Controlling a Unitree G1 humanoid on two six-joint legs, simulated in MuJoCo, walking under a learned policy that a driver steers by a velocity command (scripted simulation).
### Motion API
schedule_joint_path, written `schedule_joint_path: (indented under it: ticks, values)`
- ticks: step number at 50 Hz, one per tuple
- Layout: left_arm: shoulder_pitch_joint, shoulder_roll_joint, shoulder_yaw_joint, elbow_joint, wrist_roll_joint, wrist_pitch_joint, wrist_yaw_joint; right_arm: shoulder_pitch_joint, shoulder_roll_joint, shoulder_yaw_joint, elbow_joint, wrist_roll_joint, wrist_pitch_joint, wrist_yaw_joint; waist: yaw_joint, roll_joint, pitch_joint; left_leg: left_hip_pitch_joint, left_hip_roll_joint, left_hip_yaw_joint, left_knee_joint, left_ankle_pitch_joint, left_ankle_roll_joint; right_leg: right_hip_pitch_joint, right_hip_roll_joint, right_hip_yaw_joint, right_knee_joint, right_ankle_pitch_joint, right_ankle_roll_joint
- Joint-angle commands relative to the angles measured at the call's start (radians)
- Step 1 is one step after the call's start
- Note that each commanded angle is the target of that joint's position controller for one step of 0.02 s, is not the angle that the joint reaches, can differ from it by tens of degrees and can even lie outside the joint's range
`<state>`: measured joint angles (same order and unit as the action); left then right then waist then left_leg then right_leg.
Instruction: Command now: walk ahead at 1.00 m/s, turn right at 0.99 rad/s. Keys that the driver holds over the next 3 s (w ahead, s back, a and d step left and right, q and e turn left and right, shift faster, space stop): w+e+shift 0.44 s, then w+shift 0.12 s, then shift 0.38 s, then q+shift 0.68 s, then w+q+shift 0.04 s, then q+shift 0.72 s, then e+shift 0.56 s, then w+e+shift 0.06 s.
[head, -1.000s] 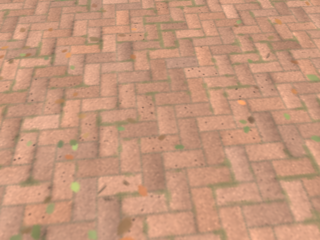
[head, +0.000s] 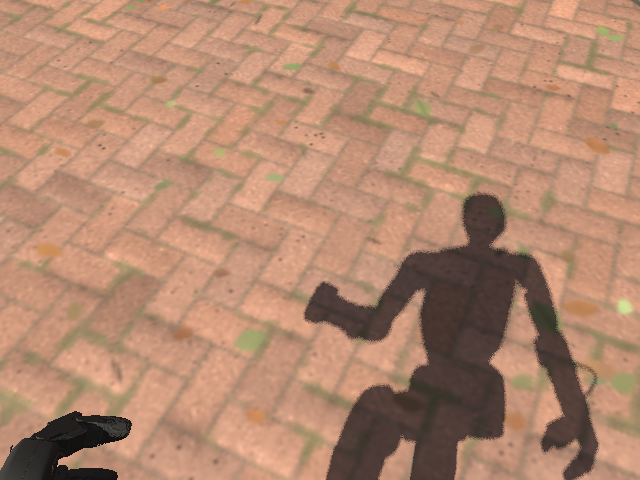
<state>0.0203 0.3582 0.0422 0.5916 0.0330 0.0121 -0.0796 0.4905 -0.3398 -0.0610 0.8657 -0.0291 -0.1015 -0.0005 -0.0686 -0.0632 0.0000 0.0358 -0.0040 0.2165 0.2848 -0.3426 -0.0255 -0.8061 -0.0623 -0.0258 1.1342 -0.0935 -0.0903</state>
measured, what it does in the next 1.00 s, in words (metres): walks ahead, turning right: right foot, then left foot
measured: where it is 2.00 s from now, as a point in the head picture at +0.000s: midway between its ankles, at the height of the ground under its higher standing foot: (381, 299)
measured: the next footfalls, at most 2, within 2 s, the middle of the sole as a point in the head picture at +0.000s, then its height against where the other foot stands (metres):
right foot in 0.18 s outside the picture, level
left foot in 0.56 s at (310, 356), level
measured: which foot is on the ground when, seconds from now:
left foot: down 0.00-0.16, up 0.18-0.54, down 0.56-0.96, up 0.98-1.00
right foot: up 0.00-0.16, down 0.18-0.58, up 0.60-0.92, down 0.94-1.00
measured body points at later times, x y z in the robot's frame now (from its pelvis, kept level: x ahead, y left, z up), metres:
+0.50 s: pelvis +0.47 -0.05 +0.00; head +0.50 -0.05 +0.44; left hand +0.58 +0.23 -0.12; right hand +0.60 -0.36 -0.05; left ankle +0.72 +0.04 -0.69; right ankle +0.30 -0.04 -0.73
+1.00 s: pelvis +0.80 -0.18 -0.01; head +0.82 -0.22 +0.44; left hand +1.12 -0.15 -0.08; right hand +0.66 -0.44 -0.14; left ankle +0.76 +0.01 -0.69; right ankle +0.85 -0.33 -0.73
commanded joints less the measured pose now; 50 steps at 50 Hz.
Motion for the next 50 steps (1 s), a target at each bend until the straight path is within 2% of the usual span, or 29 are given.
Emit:
schedule_joint_path:
  ticks: [1,4,7,8,9,10,11,13,16,19,22,25,26,28,29,30,31,32,33,34,35,36,40,43,46,47,48,49,50]
  values:
    - [-0.094,-0.009,-0.023,-0.088,-0.001,-0.006,-0.023,-0.098,-0.063,0.002,-0.067,0.0,-0.032,0.002,0.063,0.094,0.144,-0.147,0.199,0.005,-0.192,0.531,0.043,0.08,-0.002,-0.069,-0.201,0.109,-0.025]
    - [-0.108,-0.009,-0.025,-0.075,-0.003,-0.015,-0.024,-0.028,-0.123,-0.009,-0.052,0.0,-0.018,-0.015,0.072,0.123,0.102,-0.016,0.203,0.077,-0.065,1.171,0.012,0.237,0.104,-0.191,-0.344,0.065,-0.083]
    - [0.24,0.075,0.018,0.025,-0.006,-0.023,0.006,-0.084,-0.207,-0.033,-0.08,-0.005,0.03,-0.036,0.269,0.197,-0.088,-0.021,0.277,0.043,0.418,1.499,0.027,0.618,0.186,-0.152,-0.379,-0.089,-0.147]
    - [0.454,0.12,0.051,0.1,-0.009,-0.031,0.029,-0.133,-0.201,-0.034,-0.107,-0.009,0.042,-0.029,0.351,0.162,-0.168,-0.194,0.265,0.028,0.74,1.291,0.041,0.905,0.187,-0.072,-0.474,-0.104,-0.184]
    - [0.423,0.178,0.091,0.115,-0.046,-0.018,0.058,-0.165,-0.127,-0.025,-0.125,-0.011,0.043,-0.01,0.295,-0.048,-0.136,-0.491,0.063,0.022,1.13,0.229,0.02,1.078,0.092,0.119,-0.534,-0.157,-0.206]
    - [0.33,0.309,0.106,0.058,0.002,0.003,0.055,-0.104,-0.069,-0.003,-0.26,0.001,0.022,-0.005,0.157,-0.172,-0.261,-0.881,-0.035,-0.121,1.453,-0.165,-0.032,1.323,-0.164,0.694,-0.65,-0.088,-0.421]
    - [0.402,0.27,0.108,0.037,0.001,0.009,0.071,-0.206,-0.105,0.004,-0.29,0.002,-0.007,-0.004,0.229,0.03,-0.321,-0.96,0.008,-0.295,1.427,-0.086,-0.025,1.306,-0.204,0.843,-0.805,-0.233,-0.438]
    - [0.356,0.167,0.084,0.1,-0.013,-0.021,0.086,-0.258,-0.087,0.018,-0.289,-0.006,-0.019,-0.006,0.115,0.162,-0.025,-0.887,0.101,-0.308,1.155,-0.042,-0.017,0.926,-0.14,0.703,-0.891,-0.161,-0.346]
    - [0.281,0.107,0.053,0.095,-0.017,-0.067,0.092,-0.209,-0.074,0.024,-0.267,-0.048,0.048,-0.005,0.009,0.159,0.053,-0.69,0.147,-0.298,0.954,-0.126,-0.056,0.576,-0.023,0.505,-0.909,-0.027,-0.302]
    - [0.259,0.12,0.058,0.096,-0.019,-0.09,0.08,-0.385,-0.017,0.049,-0.345,-0.029,0.058,0.012,0.03,0.103,0.105,-0.545,0.144,-0.248,0.649,0.098,-0.068,0.353,0.071,0.412,-0.963,-0.036,-0.257]
    - [0.29,0.139,0.072,0.11,-0.03,-0.095,0.063,-0.452,-0.006,0.057,-0.355,0.005,0.052,0.021,0.085,0.051,0.068,-0.359,0.082,-0.226,0.412,0.396,-0.045,0.355,0.094,0.395,-0.948,0.095,-0.188]
    - [0.373,0.141,0.074,0.147,-0.034,-0.093,0.068,-0.441,-0.052,0.04,-0.338,0.0,0.044,0.014,0.114,0.031,0.022,-0.344,0.049,-0.219,0.284,0.384,-0.002,0.612,0.042,0.412,-0.838,0.331,-0.138]
    - [0.387,0.16,0.075,0.159,-0.029,-0.092,0.071,-0.373,-0.08,0.026,-0.315,-0.005,0.04,0.007,0.084,0.037,-0.029,-0.29,0.014,-0.204,0.274,0.296,0.014,0.694,0.03,0.405,-0.729,0.503,-0.119]
    - [0.331,0.161,0.068,0.161,-0.013,-0.096,0.068,-0.034,-0.146,-0.014,-0.231,-0.014,0.03,-0.021,-0.116,0.064,-0.192,0.075,0.041,-0.209,0.292,0.139,0.051,0.588,0.073,0.33,-0.266,0.55,-0.07]
    - [0.33,0.027,0.034,0.123,-0.022,-0.109,0.075,0.132,-0.234,-0.036,-0.204,-0.045,0.022,-0.037,-0.144,0.26,-0.297,0.275,0.286,-0.553,0.217,-0.167,0.1,0.375,0.169,0.249,0.123,0.06,-0.036]
    - [0.471,-0.021,0.013,0.097,-0.044,-0.111,0.072,0.03,-0.284,-0.049,-0.194,-0.04,0.022,-0.018,0.006,0.532,-0.354,0.321,0.463,-1.123,-0.013,-0.044,0.217,0.161,0.262,0.194,0.293,-0.373,-0.003]
    - [0.402,0.04,0.015,0.134,-0.012,-0.094,0.089,-0.102,-0.168,-0.034,-0.228,-0.026,0.025,-0.005,0.019,0.281,-0.181,0.206,0.434,-1.009,0.025,0.015,0.236,0.071,0.153,0.182,0.329,-0.309,-0.007]
    - [0.31,0.049,0.017,0.136,-0.003,-0.086,0.085,-0.154,-0.087,-0.016,-0.227,-0.017,0.021,0.004,0.009,0.123,-0.088,0.07,0.39,-0.802,0.065,0.292,0.24,0.102,0.124,0.167,0.29,-0.253,0.009]
    - [0.257,0.036,0.015,0.124,0.001,-0.079,0.078,-0.159,-0.05,-0.003,-0.202,-0.021,0.018,0.009,0.021,0.061,-0.045,-0.016,0.345,-0.656,0.083,0.554,0.226,0.125,0.107,0.154,0.244,-0.262,0.019]
    - [0.218,0.019,0.014,0.101,0.006,-0.072,0.069,-0.129,-0.032,0.009,-0.169,-0.011,0.009,0.011,0.027,0.064,-0.017,-0.07,0.303,-0.542,0.073,0.75,0.208,0.14,0.101,0.16,0.185,-0.282,0.025]
    - [0.212,0.022,0.019,0.077,-0.092,-0.078,0.072,-0.191,-0.048,-0.006,-0.183,0.037,-0.023,0.006,0.045,0.222,-0.014,-0.039,0.283,-0.477,0.067,0.825,0.214,0.115,0.055,0.176,0.163,-0.311,0.042]
    - [0.205,0.023,0.012,0.073,-0.095,-0.074,0.072,-0.208,-0.033,-0.001,-0.168,0.052,-0.036,0.006,0.058,0.223,-0.021,-0.042,0.275,-0.452,0.054,0.839,0.212,0.104,0.045,0.175,0.078,-0.316,0.052]
    - [0.109,-0.051,-0.022,0.047,-0.041,-0.085,0.046,-0.283,-0.122,-0.025,-0.158,0.054,-0.018,-0.016,0.081,0.154,-0.024,-0.257,0.18,-0.244,-0.025,0.84,0.181,0.354,0.069,0.035,-0.439,-0.014,0.081]
    - [0.077,-0.01,-0.008,0.05,-0.033,-0.087,0.024,-0.244,-0.146,-0.034,-0.131,0.065,-0.019,-0.022,0.081,0.173,-0.066,-0.227,0.191,-0.229,-0.003,0.774,0.159,0.5,0.089,0.052,-0.568,0.192,0.056]
    - [0.191,0.041,0.024,0.099,-0.008,-0.083,0.04,-0.242,-0.132,-0.029,-0.113,0.069,-0.008,-0.023,0.153,0.131,-0.114,-0.192,0.152,-0.192,0.206,0.822,0.109,0.676,0.122,0.029,-0.66,0.27,0.001]
    - [0.226,0.087,0.04,0.106,-0.002,-0.08,0.054,-0.214,-0.113,-0.022,-0.111,0.056,-0.004,-0.023,0.166,0.076,-0.14,-0.242,0.097,-0.158,0.366,0.703,0.067,0.776,0.07,0.068,-0.662,0.515,-0.029]
    - [0.267,0.132,0.038,0.097,0.033,-0.074,0.073,-0.132,-0.041,0.009,-0.119,0.029,-0.002,-0.013,0.146,-0.136,-0.249,-0.467,-0.007,-0.167,0.757,0.045,0.003,1.02,-0.217,0.353,-0.595,1.07,-0.191]
    - [0.275,0.039,0.007,0.099,0.03,-0.071,0.07,0.024,0.005,0.032,-0.072,0.052,0.011,0.002,0.108,-0.181,-0.466,-0.515,-0.031,-0.361,0.934,-0.381,-0.011,1.12,-0.376,0.535,-0.58,1.139,-0.331]
    - [0.214,0.021,0.009,0.086,-0.003,-0.066,0.062,-0.024,-0.09,0.007,-0.06,0.068,0.028,0.005,0.12,-0.065,-0.396,-0.544,0.01,-0.396,0.963,-0.373,-0.019,1.009,-0.322,0.46,-0.611,0.964,-0.301]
